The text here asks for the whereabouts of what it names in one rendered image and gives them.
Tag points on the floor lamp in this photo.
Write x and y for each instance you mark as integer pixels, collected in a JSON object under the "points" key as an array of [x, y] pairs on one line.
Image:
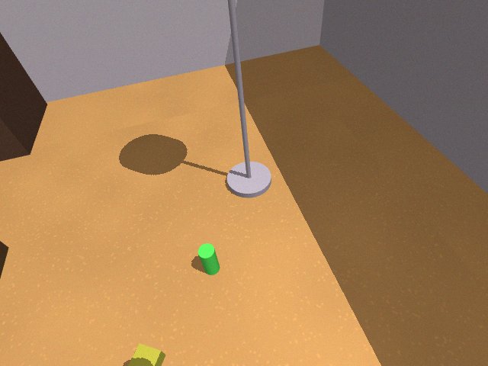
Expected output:
{"points": [[247, 179]]}

